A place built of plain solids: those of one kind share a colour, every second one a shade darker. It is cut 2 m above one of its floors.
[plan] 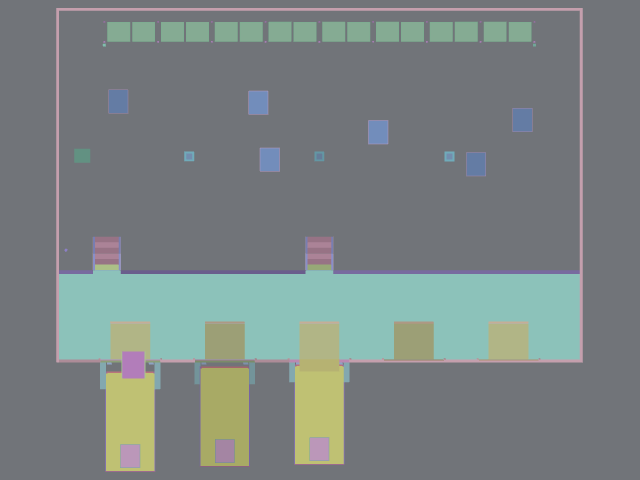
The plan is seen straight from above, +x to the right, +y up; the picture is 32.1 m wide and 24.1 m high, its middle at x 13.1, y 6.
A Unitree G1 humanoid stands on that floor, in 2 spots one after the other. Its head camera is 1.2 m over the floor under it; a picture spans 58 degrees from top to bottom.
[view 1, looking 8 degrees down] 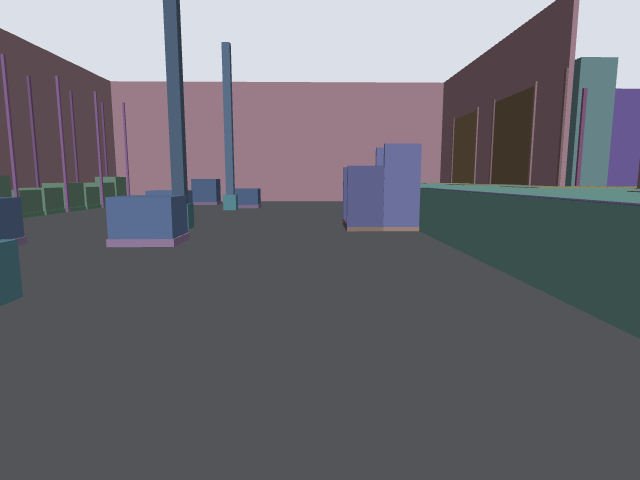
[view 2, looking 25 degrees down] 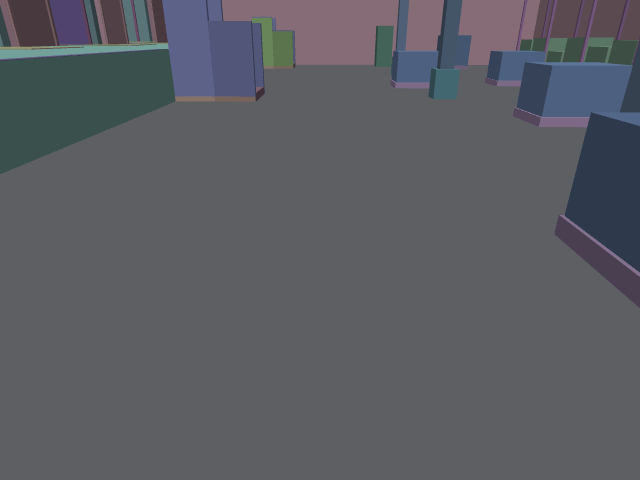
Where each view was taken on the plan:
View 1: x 2.40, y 6.97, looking -1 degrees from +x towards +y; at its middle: ground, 8.62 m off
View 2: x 23.14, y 7.67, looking -179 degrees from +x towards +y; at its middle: ground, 2.84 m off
